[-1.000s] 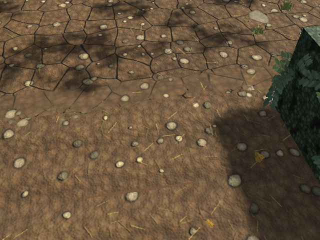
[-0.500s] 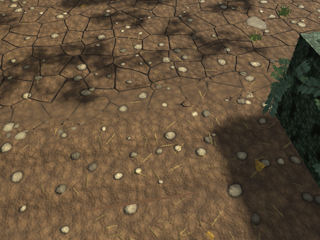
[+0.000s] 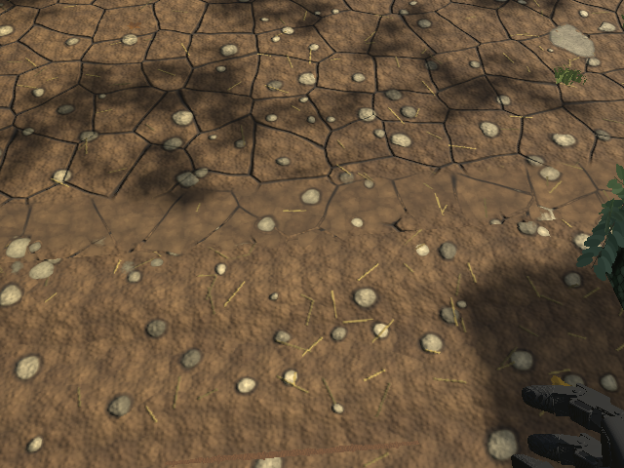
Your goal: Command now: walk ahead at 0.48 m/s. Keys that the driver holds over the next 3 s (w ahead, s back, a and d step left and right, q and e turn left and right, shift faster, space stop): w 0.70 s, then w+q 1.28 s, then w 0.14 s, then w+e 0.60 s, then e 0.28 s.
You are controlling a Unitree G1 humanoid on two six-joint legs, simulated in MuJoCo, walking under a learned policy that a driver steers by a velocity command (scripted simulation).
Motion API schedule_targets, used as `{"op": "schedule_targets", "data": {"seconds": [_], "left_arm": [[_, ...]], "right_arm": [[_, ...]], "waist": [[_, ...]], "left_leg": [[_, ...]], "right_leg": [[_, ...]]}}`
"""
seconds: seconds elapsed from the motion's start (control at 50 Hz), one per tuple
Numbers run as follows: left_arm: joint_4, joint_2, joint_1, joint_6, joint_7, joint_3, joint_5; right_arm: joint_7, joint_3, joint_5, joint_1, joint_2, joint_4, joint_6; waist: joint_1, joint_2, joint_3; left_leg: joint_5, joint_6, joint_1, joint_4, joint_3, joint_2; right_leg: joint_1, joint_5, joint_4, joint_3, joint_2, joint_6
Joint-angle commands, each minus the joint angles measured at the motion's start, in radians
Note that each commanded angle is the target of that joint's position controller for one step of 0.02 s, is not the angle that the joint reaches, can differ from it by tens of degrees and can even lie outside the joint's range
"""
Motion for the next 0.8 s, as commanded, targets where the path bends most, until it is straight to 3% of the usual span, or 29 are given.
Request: {"op": "schedule_targets", "data": {"seconds": [0.02, 0.04, 0.06, 0.08, 0.1, 0.16, 0.24, 0.32, 0.4, 0.46, 0.5, 0.52, 0.54, 0.56, 0.58, 0.6, 0.62, 0.64, 0.66, 0.7, 0.74, 0.8], "left_arm": [[-0.071, 0.045, 0.105, -0.046, -0.015, -0.009, -0.007], [-0.108, 0.150, -0.019, -0.056, -0.021, 0.023, -0.044], [-0.137, 0.156, -0.108, -0.062, -0.017, 0.024, -0.048], [-0.146, 0.139, -0.151, -0.061, -0.009, 0.024, -0.032], [-0.143, 0.123, -0.130, -0.052, -0.005, 0.026, -0.022], [-0.129, 0.079, -0.092, -0.020, 0.002, 0.021, -0.010], [-0.197, 0.081, -0.258, -0.022, 0.004, 0.021, 0.008], [-0.242, 0.049, -0.403, -0.043, -0.014, 0.006, 0.000], [-0.298, 0.057, -0.521, -0.053, -0.037, 0.002, -0.011], [-0.323, 0.080, -0.532, -0.059, -0.054, 0.008, -0.012], [-0.300, 0.120, -0.421, -0.061, -0.053, 0.027, -0.011], [-0.256, 0.167, -0.267, -0.061, -0.045, 0.052, -0.009], [-0.219, 0.242, -0.072, -0.057, -0.033, 0.073, 0.003], [-0.195, 0.295, -0.022, -0.048, -0.037, 0.087, 0.001], [-0.204, 0.184, -0.028, -0.046, -0.036, 0.059, -0.007], [-0.216, 0.153, -0.105, -0.046, -0.031, 0.046, -0.006], [-0.227, 0.142, -0.176, -0.045, -0.031, 0.042, -0.002], [-0.232, 0.123, -0.218, -0.046, -0.033, 0.037, 0.004], [-0.232, 0.112, -0.239, -0.051, -0.034, 0.033, 0.014], [-0.221, 0.107, -0.248, -0.060, -0.038, 0.034, 0.006], [-0.203, 0.128, -0.245, -0.068, -0.034, 0.042, 0.005], [-0.176, 0.146, -0.218, -0.065, -0.021, 0.048, 0.012]], "right_arm": [[-0.012, -0.080, -0.016, 0.473, -0.221, 0.074, 0.011], [-0.012, -0.063, -0.007, 0.370, -0.170, 0.067, 0.007], [-0.011, -0.057, -0.006, 0.295, -0.151, 0.059, 0.005], [-0.005, -0.051, -0.013, 0.247, -0.133, 0.063, 0.000], [-0.002, -0.048, -0.026, 0.219, -0.122, 0.063, -0.009], [0.004, -0.048, -0.018, 0.213, -0.108, 0.089, -0.027], [-0.014, -0.056, -0.013, 0.284, -0.141, 0.136, -0.024], [-0.028, -0.059, -0.003, 0.357, -0.171, 0.170, -0.010], [-0.032, -0.059, 0.003, 0.436, -0.176, 0.217, 0.012], [-0.040, -0.065, 0.004, 0.443, -0.190, 0.233, 0.033], [-0.043, -0.069, 0.001, 0.413, -0.208, 0.228, 0.043], [-0.045, -0.060, -0.005, 0.401, -0.192, 0.221, 0.048], [-0.048, -0.040, -0.026, 0.400, -0.154, 0.188, 0.043], [-0.034, -0.003, -0.020, 0.538, -0.019, 0.185, 0.021], [-0.031, -0.025, 0.005, 0.472, -0.129, 0.196, 0.001], [-0.026, -0.042, 0.031, 0.371, -0.178, 0.162, -0.012], [-0.030, -0.039, 0.027, 0.318, -0.169, 0.149, -0.017], [-0.032, -0.042, 0.008, 0.293, -0.156, 0.144, -0.015], [-0.031, -0.044, 0.002, 0.313, -0.143, 0.147, -0.006], [-0.031, -0.038, 0.000, 0.345, -0.104, 0.160, 0.015], [-0.034, -0.034, 0.000, 0.313, -0.090, 0.149, 0.031], [-0.030, -0.031, 0.000, 0.224, -0.081, 0.123, 0.032]], "waist": [[-0.195, 0.249, -0.489], [-0.177, 0.177, -0.263], [-0.152, 0.084, -0.143], [-0.120, 0.015, -0.068], [-0.081, 0.053, -0.062], [-0.041, 0.060, -0.054], [-0.080, 0.035, 0.012], [-0.137, 0.027, 0.023], [-0.174, 0.029, 0.045], [-0.150, 0.049, 0.025], [-0.078, 0.078, -0.054], [-0.003, 0.066, -0.159], [0.064, -0.025, -0.323], [-0.010, -0.288, -0.443], [0.036, -0.185, -0.403], [0.024, -0.142, -0.249], [-0.008, -0.060, -0.166], [-0.034, -0.028, -0.101], [-0.068, -0.060, -0.093], [-0.097, -0.069, -0.081], [-0.101, -0.066, -0.046], [-0.072, -0.053, -0.018]], "left_leg": [[-0.403, 0.262, 0.950, -0.280, -0.854, 0.402], [-0.460, 0.203, 0.782, -0.313, -0.729, 0.372], [-0.374, 0.176, 0.615, -0.334, -0.582, 0.338], [-0.238, 0.159, 0.473, -0.362, -0.464, 0.291], [-0.145, 0.152, 0.390, -0.386, -0.393, 0.257], [-0.046, 0.174, 0.296, -0.450, -0.278, 0.218], [0.039, 0.173, 0.319, -0.483, -0.195, 0.198], [0.060, 0.131, 0.350, -0.478, -0.122, 0.172], [0.092, 0.130, 0.507, -0.425, -0.141, 0.227], [0.215, 0.110, 0.620, -0.346, -0.162, 0.270], [0.499, 0.086, 0.633, -0.203, -0.139, 0.250], [0.575, 0.058, 0.571, -0.021, -0.099, 0.198], [0.329, 0.025, 0.358, 0.283, -0.061, 0.140], [-0.397, -0.042, -0.064, 0.613, -0.060, -0.049], [-0.503, -0.029, -0.178, 0.720, -0.189, -0.016], [-0.420, -0.018, -0.234, 0.730, -0.171, 0.034], [-0.329, -0.023, -0.207, 0.685, -0.136, 0.084], [-0.273, -0.034, -0.183, 0.634, -0.123, 0.112], [-0.239, -0.042, -0.118, 0.604, -0.130, 0.138], [-0.215, -0.063, -0.071, 0.551, -0.117, 0.150], [-0.156, -0.084, -0.107, 0.484, -0.113, 0.158], [0.018, -0.091, -0.139, 0.317, -0.120, 0.151]], "right_leg": [[-0.697, -0.066, 0.819, 0.125, 0.077, -0.025], [-0.802, -0.022, 0.877, 0.113, 0.012, -0.041], [-0.796, 0.072, 0.837, 0.076, -0.041, -0.050], [-0.763, 0.141, 0.778, 0.055, -0.078, -0.048], [-0.698, 0.195, 0.733, 0.065, -0.113, -0.045], [-0.647, 0.239, 0.667, 0.052, -0.135, -0.021], [-0.770, 0.431, 0.435, 0.036, -0.145, 0.020], [-0.706, 0.623, 0.167, -0.012, -0.096, 0.019], [-0.753, 0.585, 0.055, -0.011, -0.071, -0.002], [-0.737, 0.461, 0.003, -0.011, -0.050, -0.037], [-0.552, 0.399, -0.024, -0.056, 0.003, -0.074], [-0.325, 0.436, -0.037, -0.066, 0.011, -0.109], [0.004, 0.493, 0.018, 0.127, -0.166, -0.179], [0.343, 0.275, -0.065, 0.593, -0.378, -0.334], [0.316, 0.169, -0.150, 0.661, -0.367, -0.304], [0.184, 0.213, -0.177, 0.507, -0.336, -0.264], [0.042, 0.325, -0.205, 0.399, -0.298, -0.246], [-0.073, 0.405, -0.243, 0.331, -0.267, -0.246], [-0.146, 0.463, -0.270, 0.284, -0.244, -0.245], [-0.218, 0.515, -0.319, 0.208, -0.214, -0.251], [-0.252, 0.555, -0.356, 0.128, -0.212, -0.250], [-0.242, 0.552, -0.383, 0.026, -0.189, -0.221]]}}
